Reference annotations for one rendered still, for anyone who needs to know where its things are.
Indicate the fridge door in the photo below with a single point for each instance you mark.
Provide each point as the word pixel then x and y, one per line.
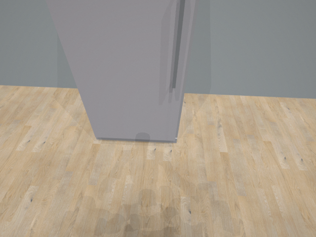
pixel 121 54

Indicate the handle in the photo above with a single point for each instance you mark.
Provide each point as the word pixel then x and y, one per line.
pixel 178 41

